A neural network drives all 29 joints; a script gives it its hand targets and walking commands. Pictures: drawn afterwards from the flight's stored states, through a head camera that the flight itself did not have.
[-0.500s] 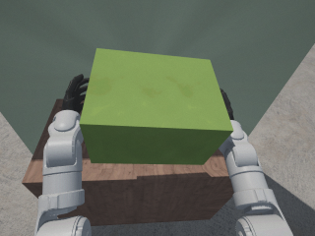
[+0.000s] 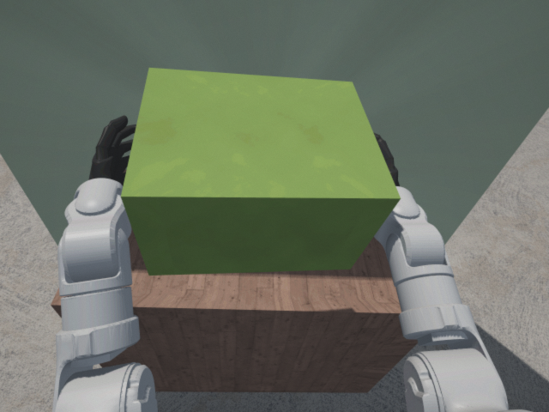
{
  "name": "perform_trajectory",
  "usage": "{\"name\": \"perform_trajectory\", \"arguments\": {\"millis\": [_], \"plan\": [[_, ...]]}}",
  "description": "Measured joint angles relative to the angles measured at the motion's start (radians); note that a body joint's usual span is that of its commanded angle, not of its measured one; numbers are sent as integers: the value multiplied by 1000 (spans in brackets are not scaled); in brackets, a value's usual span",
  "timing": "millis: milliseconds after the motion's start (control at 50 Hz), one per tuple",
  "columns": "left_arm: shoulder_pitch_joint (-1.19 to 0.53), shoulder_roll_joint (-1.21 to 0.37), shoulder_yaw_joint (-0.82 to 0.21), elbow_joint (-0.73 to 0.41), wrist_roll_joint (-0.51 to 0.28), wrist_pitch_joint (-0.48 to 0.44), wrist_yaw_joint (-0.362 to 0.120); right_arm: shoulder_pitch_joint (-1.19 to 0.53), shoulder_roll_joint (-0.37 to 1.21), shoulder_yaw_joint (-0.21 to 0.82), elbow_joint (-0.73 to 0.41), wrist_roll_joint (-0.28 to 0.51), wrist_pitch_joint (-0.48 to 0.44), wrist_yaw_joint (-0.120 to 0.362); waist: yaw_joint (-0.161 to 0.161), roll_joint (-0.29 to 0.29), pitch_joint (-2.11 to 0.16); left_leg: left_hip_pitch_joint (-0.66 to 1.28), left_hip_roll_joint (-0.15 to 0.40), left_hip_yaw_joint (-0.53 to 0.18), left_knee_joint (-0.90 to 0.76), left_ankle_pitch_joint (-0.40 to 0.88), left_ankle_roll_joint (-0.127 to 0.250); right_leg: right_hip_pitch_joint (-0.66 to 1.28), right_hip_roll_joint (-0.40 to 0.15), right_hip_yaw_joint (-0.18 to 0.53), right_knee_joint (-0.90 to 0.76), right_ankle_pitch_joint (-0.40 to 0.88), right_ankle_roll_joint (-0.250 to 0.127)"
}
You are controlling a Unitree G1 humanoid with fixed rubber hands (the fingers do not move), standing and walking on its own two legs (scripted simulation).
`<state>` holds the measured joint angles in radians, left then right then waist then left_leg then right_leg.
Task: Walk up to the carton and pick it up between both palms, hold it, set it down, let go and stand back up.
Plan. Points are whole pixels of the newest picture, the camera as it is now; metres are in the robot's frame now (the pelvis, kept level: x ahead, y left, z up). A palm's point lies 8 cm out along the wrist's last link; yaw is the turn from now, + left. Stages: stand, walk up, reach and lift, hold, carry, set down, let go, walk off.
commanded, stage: hold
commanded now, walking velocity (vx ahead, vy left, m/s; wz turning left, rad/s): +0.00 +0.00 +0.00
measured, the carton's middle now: (255, 174) +0.37 +0.01 +0.18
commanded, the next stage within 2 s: none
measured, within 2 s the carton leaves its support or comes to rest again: neither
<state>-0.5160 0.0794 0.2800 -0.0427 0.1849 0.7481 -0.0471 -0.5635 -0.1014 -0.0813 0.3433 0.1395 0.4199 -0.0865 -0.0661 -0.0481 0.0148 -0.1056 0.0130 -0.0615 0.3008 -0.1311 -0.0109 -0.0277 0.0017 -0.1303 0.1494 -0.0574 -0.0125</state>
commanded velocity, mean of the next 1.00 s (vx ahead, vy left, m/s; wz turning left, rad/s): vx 0.00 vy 0.00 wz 0.00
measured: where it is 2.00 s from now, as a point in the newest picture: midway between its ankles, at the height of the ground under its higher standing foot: outside the picture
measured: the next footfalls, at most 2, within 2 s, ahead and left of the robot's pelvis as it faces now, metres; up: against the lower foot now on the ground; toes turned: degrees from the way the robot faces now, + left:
none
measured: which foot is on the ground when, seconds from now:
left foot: down 0.00-1.00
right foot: down 0.00-1.00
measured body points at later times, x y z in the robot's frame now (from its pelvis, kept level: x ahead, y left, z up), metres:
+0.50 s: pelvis +0.01 +0.00 +0.00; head +0.00 +0.03 +0.45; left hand +0.37 +0.18 +0.18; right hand +0.37 -0.18 +0.16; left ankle +0.03 +0.12 -0.75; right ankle +0.02 -0.11 -0.75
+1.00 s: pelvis +0.01 +0.00 +0.00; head -0.01 +0.03 +0.45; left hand +0.37 +0.19 +0.18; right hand +0.37 -0.18 +0.16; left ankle +0.03 +0.12 -0.75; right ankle +0.02 -0.11 -0.75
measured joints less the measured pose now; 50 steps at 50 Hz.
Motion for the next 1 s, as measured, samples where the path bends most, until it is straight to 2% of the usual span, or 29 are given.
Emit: {"name": "perform_trajectory", "arguments": {"millis": [200,460,1000], "plan": [[-7,-16,-1,-4,30,4,-26,22,-9,-1,-35,-7,14,0,-19,7,14,8,-4,-2,2,-5,4,16,-3,-2,-14,3,4],[43,-39,-8,-63,19,-3,-12,66,-35,36,-81,14,0,-11,-6,11,30,28,3,19,-6,-11,3,24,2,19,-12,-1,4],[36,-25,-4,-58,19,7,-23,58,-21,30,-76,17,8,-19,-9,6,24,27,1,9,-5,-10,2,27,1,9,-13,-2,3]]}}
